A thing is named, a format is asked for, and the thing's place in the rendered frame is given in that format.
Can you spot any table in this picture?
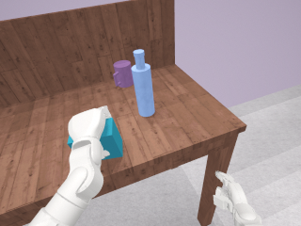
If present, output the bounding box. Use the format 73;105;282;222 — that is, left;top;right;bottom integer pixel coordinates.
0;0;247;226

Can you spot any robot right hand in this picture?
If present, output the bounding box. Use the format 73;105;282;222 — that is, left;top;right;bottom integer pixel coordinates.
213;170;248;213

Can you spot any sponge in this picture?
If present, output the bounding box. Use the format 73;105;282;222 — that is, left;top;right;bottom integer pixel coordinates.
67;118;123;160

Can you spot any left robot forearm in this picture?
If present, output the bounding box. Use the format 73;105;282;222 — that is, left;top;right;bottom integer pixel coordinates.
28;137;103;226

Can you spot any right robot forearm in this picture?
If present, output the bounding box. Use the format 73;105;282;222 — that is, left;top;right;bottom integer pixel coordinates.
232;202;263;226

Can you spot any robot left hand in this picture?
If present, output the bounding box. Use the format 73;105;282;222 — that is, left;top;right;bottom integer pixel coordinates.
68;105;112;159

